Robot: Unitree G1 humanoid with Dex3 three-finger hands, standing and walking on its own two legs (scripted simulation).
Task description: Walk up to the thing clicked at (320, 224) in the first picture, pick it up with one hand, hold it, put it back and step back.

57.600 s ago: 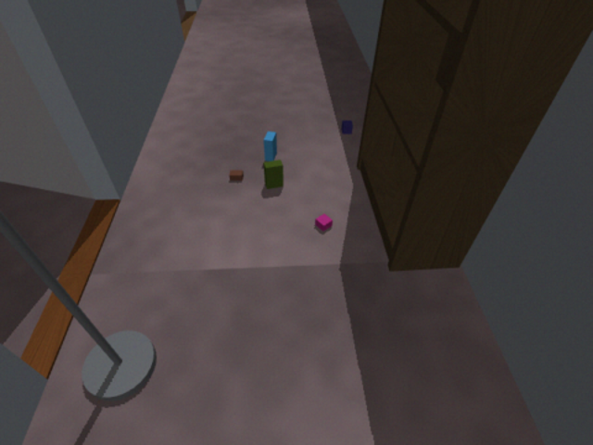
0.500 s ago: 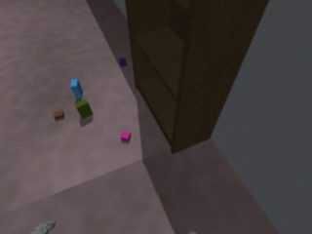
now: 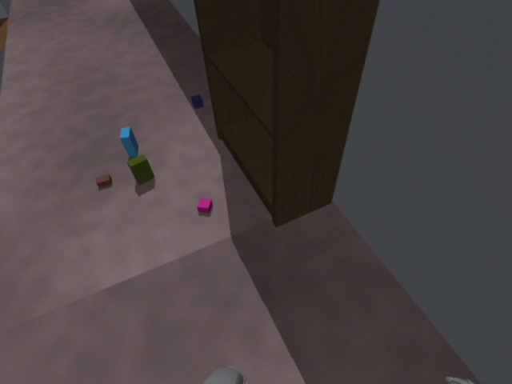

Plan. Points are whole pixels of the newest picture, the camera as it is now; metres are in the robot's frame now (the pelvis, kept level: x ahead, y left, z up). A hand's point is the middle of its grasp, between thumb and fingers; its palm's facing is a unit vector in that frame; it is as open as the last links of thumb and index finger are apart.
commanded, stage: step back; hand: left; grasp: from above
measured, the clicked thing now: (204, 205) +1.02 +0.34 -0.74
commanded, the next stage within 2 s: stand in 1.06 s
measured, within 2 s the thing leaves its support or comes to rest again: neither
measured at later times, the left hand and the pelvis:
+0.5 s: hand out of the picture -0.03 +0.27 -0.14, palm faces +0.09 -0.92 -0.37, open 7.4 cm; pelvis -0.06 +0.00 +0.00, yaw +4 degrees
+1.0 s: hand out of the picture +0.06 +0.28 -0.14, palm faces +0.08 -0.93 -0.37, open 7.4 cm; pelvis -0.03 +0.01 +0.01, yaw +4 degrees
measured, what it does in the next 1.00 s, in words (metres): steps on the spot: left foot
